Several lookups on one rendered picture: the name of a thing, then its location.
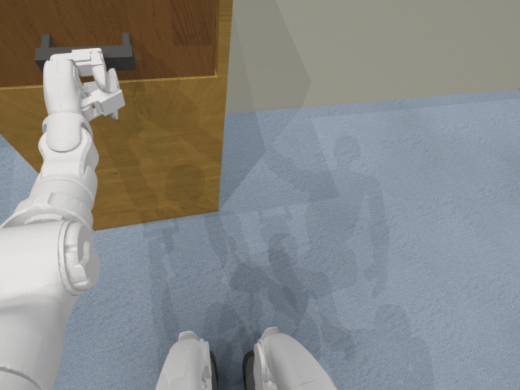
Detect robot left thigh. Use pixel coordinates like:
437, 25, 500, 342
155, 338, 211, 390

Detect drawer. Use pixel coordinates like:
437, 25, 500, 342
0, 0, 217, 87

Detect robot thigh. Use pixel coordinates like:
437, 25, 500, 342
253, 333, 337, 390
155, 338, 211, 390

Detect handle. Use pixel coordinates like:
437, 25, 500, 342
35, 32, 136, 74

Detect robot left upper arm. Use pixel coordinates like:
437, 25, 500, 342
0, 219, 100, 390

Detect robot right thigh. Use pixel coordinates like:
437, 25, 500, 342
253, 333, 337, 390

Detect left robot hand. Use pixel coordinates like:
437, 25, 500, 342
43, 48, 125, 122

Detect left robot forearm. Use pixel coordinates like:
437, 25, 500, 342
0, 112, 99, 233

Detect cabinet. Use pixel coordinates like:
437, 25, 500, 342
0, 0, 233, 231

